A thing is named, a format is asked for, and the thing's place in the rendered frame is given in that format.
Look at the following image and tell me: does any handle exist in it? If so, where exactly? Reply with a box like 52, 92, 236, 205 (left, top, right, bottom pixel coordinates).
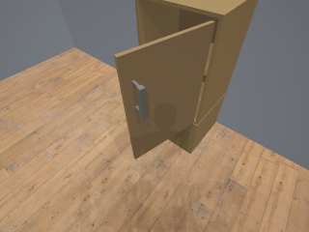
131, 80, 148, 119

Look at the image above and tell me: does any cupboard door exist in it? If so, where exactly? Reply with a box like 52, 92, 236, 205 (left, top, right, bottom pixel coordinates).
114, 20, 215, 159

